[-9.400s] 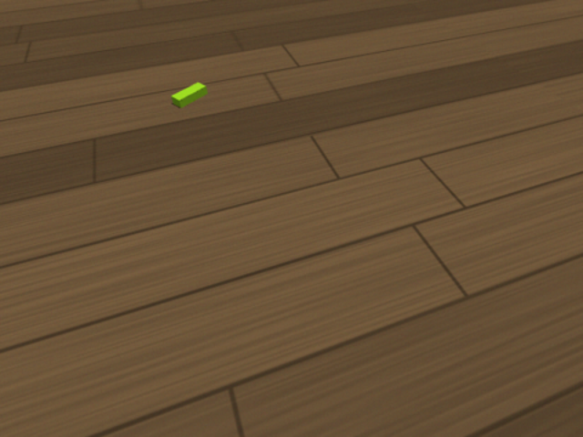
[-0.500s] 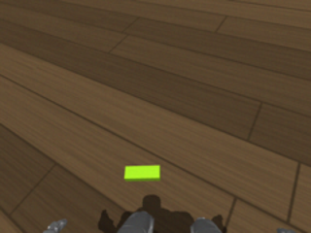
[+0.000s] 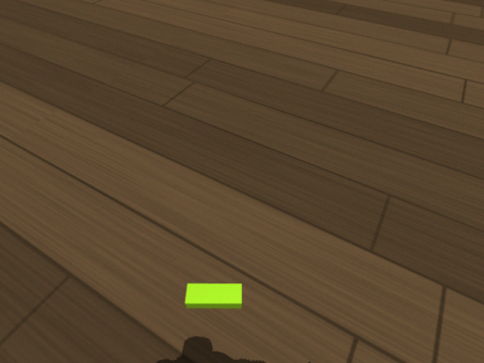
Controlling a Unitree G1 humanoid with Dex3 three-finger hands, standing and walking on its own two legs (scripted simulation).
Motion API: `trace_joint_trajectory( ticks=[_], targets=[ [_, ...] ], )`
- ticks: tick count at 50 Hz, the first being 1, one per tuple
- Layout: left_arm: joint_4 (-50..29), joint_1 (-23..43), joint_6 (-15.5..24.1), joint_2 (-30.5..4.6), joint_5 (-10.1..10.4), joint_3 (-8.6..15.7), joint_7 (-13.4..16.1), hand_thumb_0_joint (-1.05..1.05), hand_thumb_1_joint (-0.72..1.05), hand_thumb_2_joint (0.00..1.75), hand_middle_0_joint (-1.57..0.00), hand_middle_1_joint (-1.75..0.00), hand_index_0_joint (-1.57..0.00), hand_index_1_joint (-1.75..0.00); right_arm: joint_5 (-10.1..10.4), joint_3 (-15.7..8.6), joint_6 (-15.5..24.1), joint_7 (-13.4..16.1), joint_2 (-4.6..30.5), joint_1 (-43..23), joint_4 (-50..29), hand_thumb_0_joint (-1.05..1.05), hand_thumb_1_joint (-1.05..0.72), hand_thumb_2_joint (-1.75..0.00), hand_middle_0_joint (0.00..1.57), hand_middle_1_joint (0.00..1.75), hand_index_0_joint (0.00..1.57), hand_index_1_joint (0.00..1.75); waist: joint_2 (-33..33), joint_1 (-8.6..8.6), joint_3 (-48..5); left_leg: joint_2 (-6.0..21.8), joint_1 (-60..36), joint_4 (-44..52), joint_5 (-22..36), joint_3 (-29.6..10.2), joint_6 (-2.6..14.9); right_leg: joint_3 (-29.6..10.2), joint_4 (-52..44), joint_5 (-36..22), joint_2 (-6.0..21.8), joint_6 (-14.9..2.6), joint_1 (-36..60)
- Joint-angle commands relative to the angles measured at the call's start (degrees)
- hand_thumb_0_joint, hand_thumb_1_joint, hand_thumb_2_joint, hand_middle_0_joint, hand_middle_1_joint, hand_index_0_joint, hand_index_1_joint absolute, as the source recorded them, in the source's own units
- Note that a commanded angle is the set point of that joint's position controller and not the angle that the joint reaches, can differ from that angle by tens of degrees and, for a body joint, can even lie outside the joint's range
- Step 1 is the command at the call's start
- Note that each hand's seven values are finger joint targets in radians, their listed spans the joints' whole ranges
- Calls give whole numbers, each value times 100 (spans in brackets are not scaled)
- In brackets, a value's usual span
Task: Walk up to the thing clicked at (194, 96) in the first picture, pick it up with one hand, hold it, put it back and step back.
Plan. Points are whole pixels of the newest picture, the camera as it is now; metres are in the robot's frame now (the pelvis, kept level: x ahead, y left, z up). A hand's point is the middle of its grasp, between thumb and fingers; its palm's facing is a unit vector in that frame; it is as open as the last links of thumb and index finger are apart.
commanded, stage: stand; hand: left
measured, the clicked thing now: (214, 295) +0.50 +0.12 -0.74
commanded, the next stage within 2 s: none
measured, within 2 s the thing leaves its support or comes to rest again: neither
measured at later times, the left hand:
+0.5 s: hand out of the picture +0.12 +0.26 -0.13, palm faces -0.01 -0.93 -0.36, open 7.4 cm
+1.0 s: hand out of the picture +0.11 +0.25 -0.14, palm faces +0.01 -0.94 -0.34, open 7.4 cm
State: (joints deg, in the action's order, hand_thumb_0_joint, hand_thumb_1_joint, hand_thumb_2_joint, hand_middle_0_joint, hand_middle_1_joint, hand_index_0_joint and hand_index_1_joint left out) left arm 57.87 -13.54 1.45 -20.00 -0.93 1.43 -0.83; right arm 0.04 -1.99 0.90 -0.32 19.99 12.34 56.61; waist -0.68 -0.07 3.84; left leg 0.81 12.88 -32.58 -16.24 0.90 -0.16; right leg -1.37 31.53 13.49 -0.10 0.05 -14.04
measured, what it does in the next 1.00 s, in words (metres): stands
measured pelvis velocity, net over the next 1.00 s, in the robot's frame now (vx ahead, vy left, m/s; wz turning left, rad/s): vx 0.03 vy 0.00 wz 0.02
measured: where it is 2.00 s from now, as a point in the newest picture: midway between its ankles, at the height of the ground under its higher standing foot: outside the picture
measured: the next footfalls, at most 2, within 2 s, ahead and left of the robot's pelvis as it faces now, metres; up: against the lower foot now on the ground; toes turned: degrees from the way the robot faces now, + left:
none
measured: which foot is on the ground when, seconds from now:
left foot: down 0.00-1.00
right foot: down 0.00-1.00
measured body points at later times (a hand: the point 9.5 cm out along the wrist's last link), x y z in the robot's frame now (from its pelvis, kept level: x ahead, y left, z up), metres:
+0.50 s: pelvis +0.02 +0.00 +0.02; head +0.03 +0.00 +0.47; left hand +0.12 +0.31 -0.11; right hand +0.11 -0.30 -0.12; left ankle +0.02 +0.12 -0.73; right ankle +0.04 -0.12 -0.73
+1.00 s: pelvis +0.03 +0.00 +0.02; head +0.04 +0.00 +0.47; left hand +0.11 +0.30 -0.11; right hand +0.12 -0.30 -0.12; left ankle +0.02 +0.12 -0.73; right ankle +0.04 -0.12 -0.73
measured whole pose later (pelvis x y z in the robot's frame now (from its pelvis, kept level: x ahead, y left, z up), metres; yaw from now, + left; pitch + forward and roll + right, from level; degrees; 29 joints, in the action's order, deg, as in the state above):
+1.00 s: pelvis +0.03 +0.00 +0.02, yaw +1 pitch -1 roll +0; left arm 66.4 -4.6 1.0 -19.6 -0.5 0.5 -0.4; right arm -0.2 -0.3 0.9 -0.3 19.5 3.7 66.7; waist 0.3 0.0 2.7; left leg 0.4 5.4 -17.0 -10.1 -0.2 -0.5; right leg -0.2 17.5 9.3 0.4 0.4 -6.7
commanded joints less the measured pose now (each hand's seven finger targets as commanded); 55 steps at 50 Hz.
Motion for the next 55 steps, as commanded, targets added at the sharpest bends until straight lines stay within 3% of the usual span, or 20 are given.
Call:
trace_joint_trajectory(
  ticks=[1, 3, 6, 9, 17, 24, 32, 35, 39, 43, 46, 48, 55],
  targets=[
    [-340, 813, 203, -1474, 45, 208, 80, 0, 90, 90, -20, -30, -20, -30, 26, -219, 145, 42, 1212, -142, -87, 0, -90, -90, 20, 30, 20, 30, -105, 238, -260, 448, -589, 1195, -54, -687, 256, -1029, -1263, 216, 814, -385, -209],
    [-200, 666, 201, -1239, 103, 120, 90, 0, 90, 90, -20, -30, -20, -30, -22, -209, 179, 22, 1275, -451, 3, 0, -90, -90, 20, 30, 20, 30, 1, 56, -341, 548, -532, 1198, 559, -719, 269, -777, -1229, -474, 690, -267, 167],
    [-41, 808, 187, -1244, 102, 115, 101, 0, 90, 90, -20, -30, -20, -30, -22, -146, 180, 37, 1184, -464, 154, 0, -90, -90, 20, 30, 20, 30, -108, 73, -367, 602, -354, 1409, 796, -693, 232, -676, -1185, -879, 690, -214, 562],
    [80, 849, 185, -1153, 101, 80, 112, 0, 90, 90, -20, -30, -20, -30, 5, -121, 189, 48, 1193, -661, 271, 0, -90, -90, 20, 30, 20, 30, -62, 27, -518, 615, -556, 1423, 1406, -651, 195, -625, -1199, -1493, 737, -190, 769],
    [287, 1201, 128, -1199, 92, 97, 128, 0, 90, 90, -20, -30, -20, -30, -15, -95, 138, 34, 1155, -997, 506, 0, -90, -90, 20, 30, 20, 30, -37, 5, -464, 625, -518, 1676, 1094, -628, 107, -530, -1464, -1029, 713, -102, 785],
    [392, 1324, 120, -1216, 81, 104, 140, 0, 90, 90, -20, -30, -20, -30, -24, -79, 123, 36, 1171, -1137, 605, 0, -90, -90, 20, 30, 20, 30, 34, 7, -793, 693, -732, 1654, 1665, -578, 117, -461, -1441, -1639, 773, -111, 1048],
    [499, 1309, 73, -1234, 76, 102, 131, 0, 90, 90, -20, -30, -20, -30, -38, -51, 93, 43, 1190, -1170, 681, 0, -90, -90, 20, 30, 20, 30, 161, 34, -526, 664, -660, 1844, 1010, -584, 76, -477, -1628, -934, 720, -77, 757],
    [506, 1250, 87, -1218, 68, 92, 129, 0, 90, 90, -20, -30, -20, -30, -37, -63, 98, 39, 1221, -1167, 685, 0, -90, -90, 20, 30, 20, 30, 109, 26, -623, 676, -671, 1815, 1100, -586, 102, -471, -1634, -1008, 737, -75, 826],
    [486, 1259, 97, -1235, 78, 105, 138, 0, 90, 90, -20, -30, -20, -30, -42, -60, 126, 55, 1207, -1117, 685, 0, -90, -90, 20, 30, 20, 30, 106, 56, -808, 707, -874, 1716, 1791, -572, 86, -446, -1525, -1594, 769, -105, 963],
    [506, 1210, 91, -1203, 79, 107, 137, 0, 90, 90, -20, -30, -20, -30, -32, -47, 114, 63, 1205, -1110, 684, 0, -90, -90, 20, 30, 20, 30, 88, 53, -767, 710, -844, 1709, 1717, -559, 112, -422, -1542, -1570, 765, -85, 998],
    [501, 1197, 73, -1237, 73, 116, 138, 0, 90, 90, -20, -30, -20, -30, -39, -38, 100, 59, 1160, -1115, 659, 0, -90, -90, 20, 30, 20, 30, -33, 34, -621, 669, -690, 1802, 1314, -586, 94, -396, -1619, -1133, 744, -83, 934],
    [495, 1155, 79, -1173, 65, 105, 138, 0, 90, 90, -20, -30, -20, -30, -37, -48, 108, 60, 1215, -1122, 639, 0, -90, -90, 20, 30, 20, 30, 69, 29, -707, 702, -790, 1736, 1659, -588, 112, -373, -1585, -1422, 757, -72, 979],
    [486, 1119, 61, -1171, 69, 105, 133, 0, 90, 90, -20, -30, -20, -30, -37, -22, 110, 68, 1175, -1078, 639, 0, -90, -90, 20, 30, 20, 30, 8, 13, -525, 664, -753, 1800, 1367, -611, 67, -374, -1661, -1074, 728, -64, 784]
  ],
)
